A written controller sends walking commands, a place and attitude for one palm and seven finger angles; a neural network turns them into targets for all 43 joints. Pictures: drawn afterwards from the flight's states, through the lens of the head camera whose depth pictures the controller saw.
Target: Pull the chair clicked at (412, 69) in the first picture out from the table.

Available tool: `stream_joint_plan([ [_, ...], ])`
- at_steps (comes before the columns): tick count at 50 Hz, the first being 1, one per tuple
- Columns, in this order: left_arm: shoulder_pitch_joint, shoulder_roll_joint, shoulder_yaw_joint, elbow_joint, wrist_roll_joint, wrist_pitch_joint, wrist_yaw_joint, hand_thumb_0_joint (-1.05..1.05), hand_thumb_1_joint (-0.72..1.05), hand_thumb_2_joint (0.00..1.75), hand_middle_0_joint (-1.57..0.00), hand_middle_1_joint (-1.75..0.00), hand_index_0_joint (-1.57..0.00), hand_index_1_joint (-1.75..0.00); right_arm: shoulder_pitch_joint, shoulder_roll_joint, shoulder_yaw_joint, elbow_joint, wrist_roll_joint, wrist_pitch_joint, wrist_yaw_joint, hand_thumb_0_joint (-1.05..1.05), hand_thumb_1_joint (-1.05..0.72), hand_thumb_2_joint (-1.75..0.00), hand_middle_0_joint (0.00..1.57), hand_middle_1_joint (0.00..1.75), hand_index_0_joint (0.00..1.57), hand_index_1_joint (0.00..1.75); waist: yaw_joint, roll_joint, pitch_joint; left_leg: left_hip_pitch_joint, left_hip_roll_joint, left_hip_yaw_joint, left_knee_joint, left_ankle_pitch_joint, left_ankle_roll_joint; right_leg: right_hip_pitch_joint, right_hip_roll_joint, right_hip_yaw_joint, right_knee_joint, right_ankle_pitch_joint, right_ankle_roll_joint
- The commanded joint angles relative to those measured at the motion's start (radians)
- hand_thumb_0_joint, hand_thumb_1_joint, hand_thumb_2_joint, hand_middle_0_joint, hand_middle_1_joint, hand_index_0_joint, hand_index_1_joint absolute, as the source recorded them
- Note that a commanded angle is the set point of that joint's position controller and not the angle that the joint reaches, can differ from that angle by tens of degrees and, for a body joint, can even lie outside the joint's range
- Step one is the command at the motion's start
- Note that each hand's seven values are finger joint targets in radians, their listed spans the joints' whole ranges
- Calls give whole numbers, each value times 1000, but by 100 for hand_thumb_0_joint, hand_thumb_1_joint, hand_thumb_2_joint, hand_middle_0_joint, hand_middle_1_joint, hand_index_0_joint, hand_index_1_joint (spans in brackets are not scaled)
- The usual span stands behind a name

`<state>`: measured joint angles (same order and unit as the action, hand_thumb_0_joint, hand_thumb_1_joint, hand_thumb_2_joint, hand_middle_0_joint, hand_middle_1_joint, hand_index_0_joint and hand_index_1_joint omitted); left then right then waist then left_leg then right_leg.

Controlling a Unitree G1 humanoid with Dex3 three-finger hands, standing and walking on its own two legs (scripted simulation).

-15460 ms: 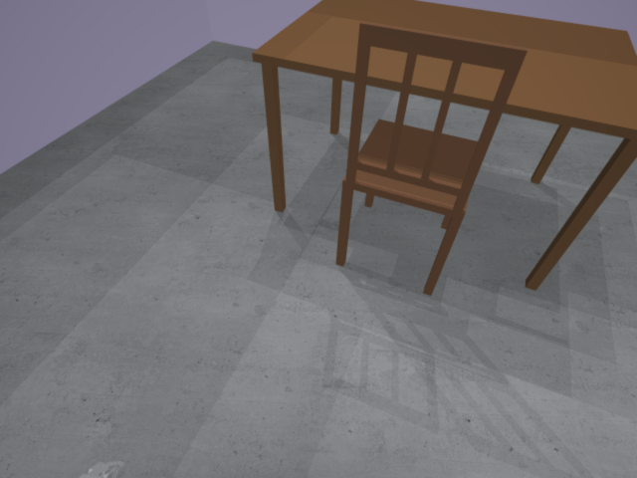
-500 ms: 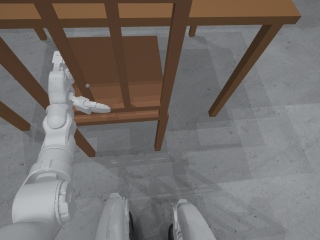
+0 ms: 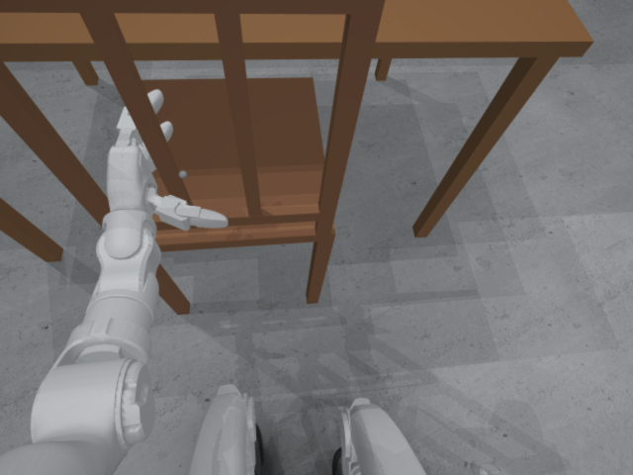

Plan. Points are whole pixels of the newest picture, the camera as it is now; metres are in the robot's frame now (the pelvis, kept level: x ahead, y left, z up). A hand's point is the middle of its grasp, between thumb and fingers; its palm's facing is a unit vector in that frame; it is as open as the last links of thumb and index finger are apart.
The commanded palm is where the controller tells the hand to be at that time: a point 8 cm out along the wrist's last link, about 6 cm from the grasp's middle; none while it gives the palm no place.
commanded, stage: hook a spindle and tug to test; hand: left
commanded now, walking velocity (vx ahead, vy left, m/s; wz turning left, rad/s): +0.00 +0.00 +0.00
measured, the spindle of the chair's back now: (157, 145) +0.51 +0.18 +0.06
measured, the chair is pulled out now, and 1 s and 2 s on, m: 0.00 0.01 0.12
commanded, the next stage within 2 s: step backward, pulling the chair out in 1.22 s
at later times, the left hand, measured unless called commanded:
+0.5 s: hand (178, 173) +0.48 +0.15 +0.04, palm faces +0.09 -1.00 -0.03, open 7.4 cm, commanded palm +0.45 +0.19 +0.03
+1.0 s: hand (181, 182) +0.46 +0.15 +0.04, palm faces +0.07 -1.00 -0.03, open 5.3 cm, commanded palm +0.42 +0.19 +0.03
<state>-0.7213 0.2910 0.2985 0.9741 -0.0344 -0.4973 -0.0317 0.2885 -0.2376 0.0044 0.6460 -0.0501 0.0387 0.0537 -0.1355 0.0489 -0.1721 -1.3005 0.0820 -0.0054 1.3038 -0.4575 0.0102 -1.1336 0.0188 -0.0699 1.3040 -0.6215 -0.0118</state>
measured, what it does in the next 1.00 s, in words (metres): stands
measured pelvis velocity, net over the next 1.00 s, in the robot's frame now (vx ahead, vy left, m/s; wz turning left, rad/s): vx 0.02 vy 0.00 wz -0.01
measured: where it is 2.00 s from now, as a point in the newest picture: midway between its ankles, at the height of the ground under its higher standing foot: outside the picture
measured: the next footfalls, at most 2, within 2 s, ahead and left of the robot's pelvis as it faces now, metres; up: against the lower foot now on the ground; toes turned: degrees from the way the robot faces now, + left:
none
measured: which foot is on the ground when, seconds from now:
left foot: down 0.00-1.00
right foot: down 0.00-1.00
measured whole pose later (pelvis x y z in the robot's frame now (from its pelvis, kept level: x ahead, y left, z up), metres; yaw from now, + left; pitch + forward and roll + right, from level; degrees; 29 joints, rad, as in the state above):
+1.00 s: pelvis +0.02 +0.00 +0.02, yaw +0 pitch +25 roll -3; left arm -0.54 0.25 0.25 0.79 -0.09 -0.46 -0.02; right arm 0.30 -0.23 0.00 0.62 -0.03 0.05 0.06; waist -0.12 0.04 -0.18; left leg -1.22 0.08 0.02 1.25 -0.47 0.01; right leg -1.06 0.02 -0.05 1.24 -0.62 0.00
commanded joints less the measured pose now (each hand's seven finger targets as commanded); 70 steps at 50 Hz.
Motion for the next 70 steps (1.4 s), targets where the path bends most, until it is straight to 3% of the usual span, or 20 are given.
stream_joint_plan([
  [1,-370,179,16,-211,-13,-68,-1,0,-50,30,-32,-90,-32,-90,130,-172,-60,-60,5,-9,-16,0,-90,-90,20,30,20,30,-17,58,-480,543,-50,-52,-110,262,15,68,32,40,-205,327,-19],
  [7,-370,110,-39,-245,-20,-70,-1,0,-16,44,-43,-123,-43,-123,131,-165,-61,-57,8,-16,-13,0,-90,-90,20,30,20,30,-31,65,-477,579,-49,-59,-120,269,15,50,33,33,-211,323,-20],
  [11,-372,154,-8,-226,-18,-75,-7,0,6,54,-50,-145,-50,-145,132,-166,-60,-48,6,-18,-16,0,-90,-90,20,30,20,30,-25,39,-464,513,-55,-38,-108,247,21,97,31,51,-220,340,-16],
  [13,-356,158,-6,-230,-20,-82,-15,0,17,59,-50,-145,-50,-145,131,-167,-60,-49,7,-22,-16,0,-90,-90,20,30,20,30,-17,66,-477,539,-54,-44,-112,259,16,87,30,47,-212,339,-19],
  [17,-388,110,-44,-222,-23,-82,-18,0,40,68,-50,-145,-50,-145,135,-165,-62,-47,10,-24,-15,0,-90,-90,20,30,20,30,-35,67,-455,566,-50,-55,-116,256,17,41,33,36,-212,315,-20],
  [26,-404,152,-17,-183,-7,-76,-15,0,90,90,-50,-145,-50,-145,141,-173,-64,-37,4,-15,-17,0,-90,-90,20,30,20,30,-32,57,-458,542,-52,-52,-105,256,19,45,30,40,-210,319,-19],
  [28,-391,129,-30,-198,-9,-78,-17,0,90,90,-50,-145,-50,-145,140,-170,-65,-44,5,-13,-15,0,-90,-90,20,30,20,30,-27,85,-487,587,-50,-59,-110,289,14,36,30,33,-204,333,-22],
  [31,-319,123,-22,-196,-21,-65,-16,0,90,90,-50,-145,-50,-145,135,-170,-66,-55,7,-8,-12,0,-90,-90,20,30,20,30,-17,46,-483,570,-53,-55,-116,299,14,72,32,32,-210,355,-21],
  [33,-320,79,-64,-239,-23,-63,-19,0,90,90,-50,-145,-50,-145,128,-164,-65,-62,10,-8,-9,0,-90,-90,20,30,20,30,-18,90,-493,615,-50,-60,-124,314,11,46,31,27,-208,350,-23],
  [43,-104,112,-28,-356,-42,-55,-13,0,90,90,-50,-145,-50,-145,109,-159,-64,-96,17,-7,-2,0,-90,-90,20,30,20,30,26,56,-494,602,-54,-37,-146,366,11,159,32,37,-217,450,-21],
  [51,-27,85,-47,-415,-56,-50,-9,0,90,90,-50,-145,-50,-145,104,-155,-68,-101,20,-13,-5,0,-90,-90,20,30,20,30,29,29,-457,601,-54,-30,-150,392,8,184,29,38,-220,494,-19],
  [53,22,53,-77,-441,-55,-48,-11,0,90,90,-50,-145,-50,-145,96,-152,-69,-112,23,-17,-3,0,-90,-90,20,30,20,30,36,67,-468,642,-51,-34,-155,429,4,168,27,33,-213,500,-22],
  [56,28,31,-102,-450,-54,-40,-8,0,90,90,-50,-145,-50,-145,92,-152,-71,-111,24,-16,-4,0,-90,-90,20,30,20,30,27,28,-450,636,-49,-38,-157,415,4,165,27,29,-219,488,-20],
  [59,31,12,-124,-482,-50,-43,-4,0,90,90,-50,-145,-50,-145,88,-147,-72,-115,24,-19,-5,0,-90,-90,20,30,20,30,31,54,-457,661,-49,-42,-155,443,2,161,25,29,-213,499,-21],
  [65,-4,26,-116,-476,-49,-46,-1,0,90,90,-50,-145,-50,-145,77,-147,-70,-105,22,-26,-13,0,-90,-90,20,30,20,30,20,2,-437,607,-56,-31,-141,395,11,178,22,38,-218,506,-16],
  [66,-61,64,-94,-525,-50,-54,1,0,90,90,-50,-145,-50,-145,76,-151,-70,-108,23,-28,-17,0,-90,-90,20,30,20,30,24,19,-474,615,-58,-30,-141,396,11,203,20,46,-217,517,-16],
  [67,-206,291,-47,-639,35,79,78,0,90,90,-50,-145,-50,-145,118,-133,-54,-189,86,42,-47,0,-90,-90,20,30,20,30,75,125,-674,969,-44,10,-314,421,30,567,-42,119,-394,595,-27],
  [68,-271,250,-102,-768,23,135,104,0,90,90,-50,-145,-50,-145,112,-120,-58,-209,101,53,-77,0,-90,-90,20,30,20,30,60,185,-685,1053,-57,10,-368,492,34,650,-48,113,-447,759,-20],
  [69,-165,225,-98,-692,23,197,123,0,90,90,-50,-145,-50,-145,84,-118,-52,-206,103,61,-96,0,-90,-90,20,30,20,30,59,181,-630,1052,-55,3,-384,538,31,638,-54,105,-456,789,-14],
  [70,-59,146,-154,-575,27,257,131,0,90,90,-50,-145,-50,-145,65,-112,-43,-192,103,73,-110,0,-90,-90,20,30,20,30,53,129,-532,1008,-43,-16,-418,529,26,617,-57,87,-474,732,-7],
])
